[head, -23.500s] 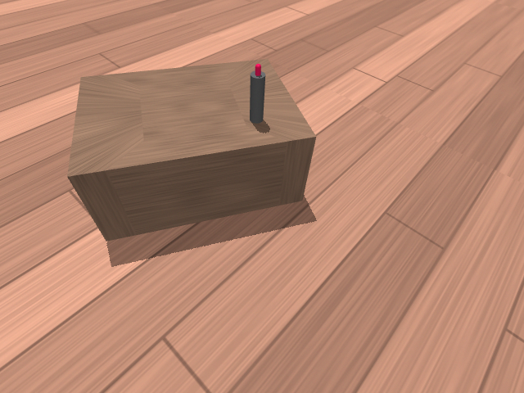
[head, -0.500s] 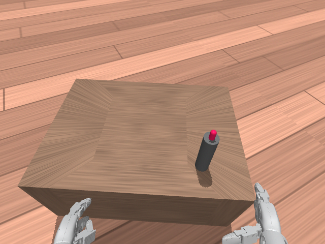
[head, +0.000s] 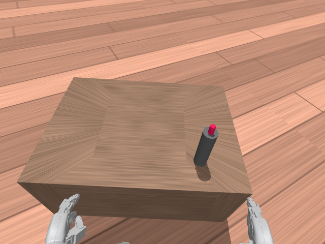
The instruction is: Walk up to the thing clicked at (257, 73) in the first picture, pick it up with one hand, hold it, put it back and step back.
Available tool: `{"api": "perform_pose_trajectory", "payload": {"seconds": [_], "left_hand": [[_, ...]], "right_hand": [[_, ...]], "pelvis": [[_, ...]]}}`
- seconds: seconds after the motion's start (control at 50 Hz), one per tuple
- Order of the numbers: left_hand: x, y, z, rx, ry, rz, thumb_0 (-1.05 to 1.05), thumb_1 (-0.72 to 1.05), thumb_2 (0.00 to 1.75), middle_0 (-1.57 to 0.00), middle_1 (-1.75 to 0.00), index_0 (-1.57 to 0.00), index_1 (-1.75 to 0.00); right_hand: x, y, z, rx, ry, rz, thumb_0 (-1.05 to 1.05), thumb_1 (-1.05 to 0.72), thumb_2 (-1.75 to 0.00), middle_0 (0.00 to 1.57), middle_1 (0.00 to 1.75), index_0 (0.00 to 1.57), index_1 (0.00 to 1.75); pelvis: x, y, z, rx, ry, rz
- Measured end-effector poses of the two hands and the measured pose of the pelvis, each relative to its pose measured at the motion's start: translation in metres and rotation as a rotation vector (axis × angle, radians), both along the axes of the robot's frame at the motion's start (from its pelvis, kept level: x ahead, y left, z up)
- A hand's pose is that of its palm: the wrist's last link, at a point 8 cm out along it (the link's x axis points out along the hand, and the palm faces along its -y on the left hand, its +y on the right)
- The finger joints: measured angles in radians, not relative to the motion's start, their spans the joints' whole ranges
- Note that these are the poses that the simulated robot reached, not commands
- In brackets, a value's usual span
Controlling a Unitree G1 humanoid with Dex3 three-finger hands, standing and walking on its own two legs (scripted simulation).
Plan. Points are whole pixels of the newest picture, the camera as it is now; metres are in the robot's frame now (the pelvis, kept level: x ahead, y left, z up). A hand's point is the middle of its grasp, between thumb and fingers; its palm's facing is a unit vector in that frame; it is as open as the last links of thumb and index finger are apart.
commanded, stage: home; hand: right
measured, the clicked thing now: (205, 145) +0.52 -0.17 -0.18
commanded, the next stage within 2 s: stand in 1.56 s
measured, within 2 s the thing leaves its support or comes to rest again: neither
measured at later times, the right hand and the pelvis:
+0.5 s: hand (242, 231) +0.18 -0.20 -0.06, palm faces +0.11 +0.96 -0.26, open 17.6 cm; pelvis +0.01 -0.02 +0.00, yaw +1 degrees
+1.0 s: hand (241, 231) +0.18 -0.19 -0.06, palm faces +0.11 +0.96 -0.26, open 17.6 cm; pelvis +0.01 -0.02 +0.00, yaw +0 degrees
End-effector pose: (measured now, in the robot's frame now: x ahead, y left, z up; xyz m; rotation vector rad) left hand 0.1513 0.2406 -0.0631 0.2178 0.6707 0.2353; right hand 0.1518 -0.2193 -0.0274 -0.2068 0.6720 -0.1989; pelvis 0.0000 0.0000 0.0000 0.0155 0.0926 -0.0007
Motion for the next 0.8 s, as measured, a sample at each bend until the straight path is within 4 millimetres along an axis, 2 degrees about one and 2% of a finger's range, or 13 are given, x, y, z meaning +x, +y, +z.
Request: {"api": "perform_pose_trajectory", "payload": {"seconds": [0.14, 0.38, 0.64, 0.8], "left_hand": [[-0.001, -0.009, -0.001, 0.010, 0.008, -0.017, 0.01, 0.90, 0.90, -0.20, -0.30, -0.21, -0.30], [0.001, -0.023, -0.001, 0.010, -0.002, -0.005, 0.01, 0.90, 0.90, -0.20, -0.30, -0.21, -0.30], [0.010, -0.027, 0.002, 0.020, -0.011, -0.014, 0.01, 0.90, 0.90, -0.20, -0.30, -0.21, -0.30], [0.011, -0.026, 0.002, 0.020, -0.014, -0.012, 0.01, 0.90, 0.90, -0.20, -0.30, -0.21, -0.30]], "right_hand": [[-0.010, -0.011, -0.006, -0.002, 0.038, -0.016, -0.01, 0.55, -0.05, 0.06, 0.05, 0.05, 0.05], [0.008, -0.021, -0.001, -0.010, 0.014, 0.002, -0.01, 0.56, -0.04, 0.05, 0.04, 0.05, 0.05], [0.012, -0.028, -0.002, -0.006, 0.036, 0.000, -0.01, 0.57, -0.04, 0.05, 0.04, 0.05, 0.05], [0.014, -0.026, -0.002, -0.004, 0.040, 0.001, -0.01, 0.57, -0.04, 0.05, 0.04, 0.05, 0.05]], "pelvis": [[-0.002, -0.005, 0.000, 0.005, 0.003, 0.000], [0.006, -0.017, 0.000, 0.015, 0.006, 0.007], [0.012, -0.022, 0.001, 0.021, 0.010, 0.008], [0.013, -0.021, 0.001, 0.020, 0.011, 0.008]]}}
